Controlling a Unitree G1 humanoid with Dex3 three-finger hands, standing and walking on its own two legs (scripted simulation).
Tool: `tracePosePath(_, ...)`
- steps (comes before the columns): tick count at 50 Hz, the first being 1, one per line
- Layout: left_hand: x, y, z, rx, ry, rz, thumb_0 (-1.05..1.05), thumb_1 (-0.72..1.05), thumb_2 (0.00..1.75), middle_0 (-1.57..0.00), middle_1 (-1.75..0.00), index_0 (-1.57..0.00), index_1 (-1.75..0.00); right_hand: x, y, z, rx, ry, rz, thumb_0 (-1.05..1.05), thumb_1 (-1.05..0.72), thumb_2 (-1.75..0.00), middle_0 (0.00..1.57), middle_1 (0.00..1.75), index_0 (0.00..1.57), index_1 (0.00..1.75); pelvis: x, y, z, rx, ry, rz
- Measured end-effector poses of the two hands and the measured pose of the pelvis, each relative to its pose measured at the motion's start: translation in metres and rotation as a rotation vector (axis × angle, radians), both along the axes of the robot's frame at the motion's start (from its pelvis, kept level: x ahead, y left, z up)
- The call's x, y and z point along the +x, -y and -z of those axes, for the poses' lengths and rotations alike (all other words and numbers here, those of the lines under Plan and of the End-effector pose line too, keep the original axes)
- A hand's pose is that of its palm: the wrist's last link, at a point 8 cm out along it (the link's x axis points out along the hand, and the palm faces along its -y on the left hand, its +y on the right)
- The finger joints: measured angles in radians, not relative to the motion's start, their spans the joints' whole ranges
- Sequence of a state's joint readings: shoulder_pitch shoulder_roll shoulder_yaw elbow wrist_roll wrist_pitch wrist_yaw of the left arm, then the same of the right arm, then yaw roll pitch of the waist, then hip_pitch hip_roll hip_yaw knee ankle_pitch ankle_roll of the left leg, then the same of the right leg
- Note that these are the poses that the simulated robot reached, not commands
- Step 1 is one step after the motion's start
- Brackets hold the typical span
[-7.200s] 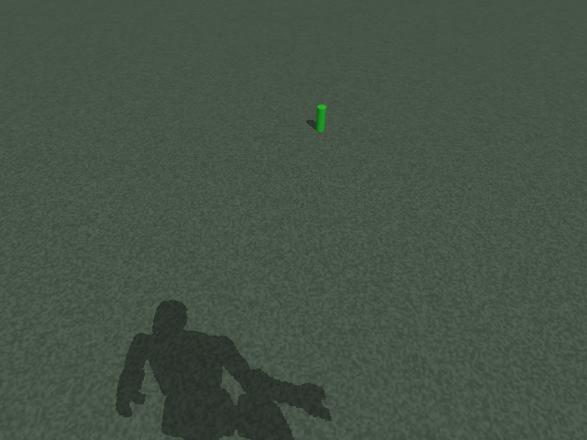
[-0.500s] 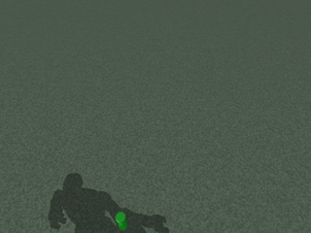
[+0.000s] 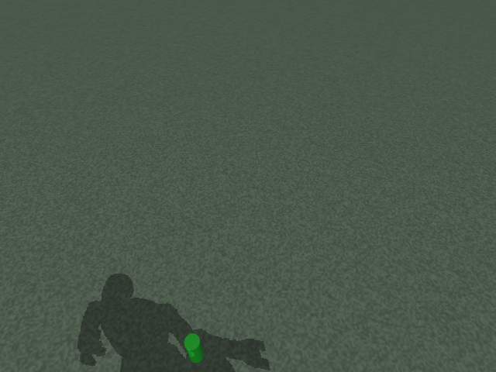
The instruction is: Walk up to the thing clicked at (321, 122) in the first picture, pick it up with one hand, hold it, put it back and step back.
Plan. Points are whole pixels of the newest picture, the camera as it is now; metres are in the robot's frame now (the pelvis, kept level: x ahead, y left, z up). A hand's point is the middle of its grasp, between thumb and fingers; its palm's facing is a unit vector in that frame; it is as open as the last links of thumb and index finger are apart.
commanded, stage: stand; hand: left
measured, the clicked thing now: (194, 348) +0.39 +0.19 -0.71
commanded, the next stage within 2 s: go down in 1.68 s
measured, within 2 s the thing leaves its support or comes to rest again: neither
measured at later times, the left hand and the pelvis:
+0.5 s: hand out of the picture +0.06 +0.25 -0.16, palm faces -0.03 -0.94 -0.34, open 7.4 cm; pelvis +0.00 +0.00 +0.00, yaw +0 degrees
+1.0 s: hand out of the picture +0.08 +0.25 -0.15, palm faces -0.02 -0.94 -0.35, open 7.4 cm; pelvis +0.01 +0.00 +0.00, yaw +0 degrees
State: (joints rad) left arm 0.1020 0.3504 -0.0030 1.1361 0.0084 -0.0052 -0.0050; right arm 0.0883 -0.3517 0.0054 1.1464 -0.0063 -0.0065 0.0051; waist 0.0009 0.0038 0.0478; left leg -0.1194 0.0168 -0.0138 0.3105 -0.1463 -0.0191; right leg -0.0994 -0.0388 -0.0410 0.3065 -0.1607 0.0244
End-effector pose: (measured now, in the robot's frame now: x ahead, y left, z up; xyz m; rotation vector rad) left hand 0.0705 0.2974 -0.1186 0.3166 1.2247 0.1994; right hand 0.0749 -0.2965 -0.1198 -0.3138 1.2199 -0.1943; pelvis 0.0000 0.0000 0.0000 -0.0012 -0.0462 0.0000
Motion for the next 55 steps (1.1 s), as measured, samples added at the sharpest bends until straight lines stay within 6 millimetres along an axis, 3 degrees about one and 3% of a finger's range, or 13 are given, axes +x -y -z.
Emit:
tracePosePath(13,-0.017,0.001,0.001,0.004,-0.023,-0.008,0.01,0.9,0.9,-0.2,-0.3,-0.2,-0.3,-0.012,0.002,0.003,0.006,-0.02,0.0,0.0,-0.9,-0.9,0.2,0.3,0.2,0.3,-0.004,0.003,0.0,0.0,0.003,-0.003)
tracePosePath(27,-0.016,0.001,0.003,0.0,-0.033,-0.005,0.01,0.9,0.9,-0.2,-0.3,-0.2,-0.3,-0.019,0.005,0.003,-0.002,-0.051,0.005,0.0,-0.9,-0.9,0.2,0.3,0.2,0.3,-0.002,0.004,0.001,-0.002,-0.008,-0.005)
tracePosePath(45,0.006,0.001,-0.001,0.003,0.001,0.003,0.01,0.9,0.9,-0.2,-0.3,-0.2,-0.3,0.005,0.001,0.002,0.0,-0.007,-0.009,0.0,-0.9,-0.9,0.2,0.3,0.2,0.3,0.008,0.002,0.001,0.001,-0.008,-0.002)
tracePosePath(55,0.005,0.001,-0.001,0.005,-0.01,-0.003,0.01,0.9,0.9,-0.2,-0.3,-0.2,-0.3,0.01,0.001,0.002,0.001,-0.011,-0.018,0.0,-0.9,-0.9,0.2,0.3,0.2,0.3,0.01,0.003,0.0,0.002,-0.013,-0.004)
